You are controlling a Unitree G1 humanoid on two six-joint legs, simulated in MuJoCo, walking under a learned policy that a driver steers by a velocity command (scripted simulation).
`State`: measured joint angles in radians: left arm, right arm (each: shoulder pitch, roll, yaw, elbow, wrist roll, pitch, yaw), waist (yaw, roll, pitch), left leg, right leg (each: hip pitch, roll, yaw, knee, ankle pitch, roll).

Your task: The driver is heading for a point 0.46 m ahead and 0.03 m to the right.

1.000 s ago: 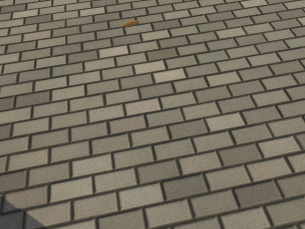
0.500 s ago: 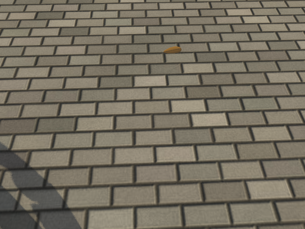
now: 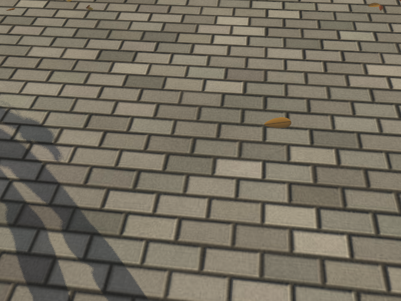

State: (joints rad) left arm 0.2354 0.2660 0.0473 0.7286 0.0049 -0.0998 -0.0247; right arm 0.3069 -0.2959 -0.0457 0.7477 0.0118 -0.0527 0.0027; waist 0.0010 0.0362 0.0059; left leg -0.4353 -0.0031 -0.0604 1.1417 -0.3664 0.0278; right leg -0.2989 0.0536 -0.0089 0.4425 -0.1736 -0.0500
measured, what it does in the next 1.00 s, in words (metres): walks ahead: left foot, then right foot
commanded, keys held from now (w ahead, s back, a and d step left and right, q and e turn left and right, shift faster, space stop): w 0.32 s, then w+e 0.10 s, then no key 0.58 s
